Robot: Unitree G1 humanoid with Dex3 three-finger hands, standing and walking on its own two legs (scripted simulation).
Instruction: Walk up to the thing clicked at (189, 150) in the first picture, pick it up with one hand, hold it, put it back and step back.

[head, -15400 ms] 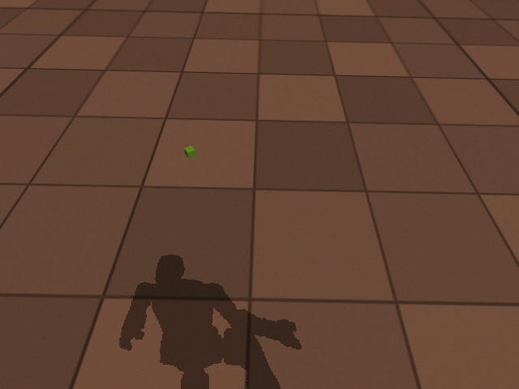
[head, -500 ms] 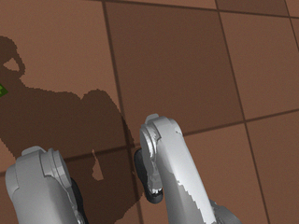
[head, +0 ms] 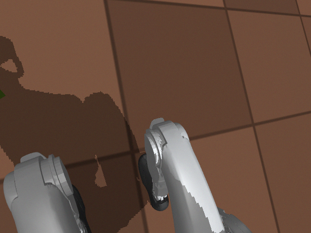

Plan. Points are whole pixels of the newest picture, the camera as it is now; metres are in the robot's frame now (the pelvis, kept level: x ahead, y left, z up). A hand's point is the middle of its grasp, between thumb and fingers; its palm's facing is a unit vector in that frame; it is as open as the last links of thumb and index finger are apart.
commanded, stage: rise first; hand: left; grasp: from above
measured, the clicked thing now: out of the picture +0.51 +0.32 -0.29
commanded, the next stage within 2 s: approach in 0.40 s
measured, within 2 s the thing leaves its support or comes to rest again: neither
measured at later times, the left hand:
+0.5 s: hand out of the picture +0.47 +0.34 -0.18, palm faces -0.30 -0.30 -0.90, open 11.4 cm
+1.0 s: hand out of the picture +0.55 +0.30 -0.13, palm faces -0.26 -0.27 -0.93, open 13.5 cm
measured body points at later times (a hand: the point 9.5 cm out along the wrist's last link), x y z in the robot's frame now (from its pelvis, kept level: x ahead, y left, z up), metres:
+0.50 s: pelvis +0.00 +0.00 +0.00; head +0.26 +0.08 +0.36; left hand +0.48 +0.35 -0.13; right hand +0.02 -0.26 -0.08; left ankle +0.07 +0.14 -0.28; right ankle +0.11 -0.13 -0.28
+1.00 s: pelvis +0.00 +0.00 +0.00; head +0.27 +0.07 +0.36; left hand +0.56 +0.30 -0.08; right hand -0.02 -0.25 -0.06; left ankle +0.07 +0.14 -0.28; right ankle +0.11 -0.13 -0.28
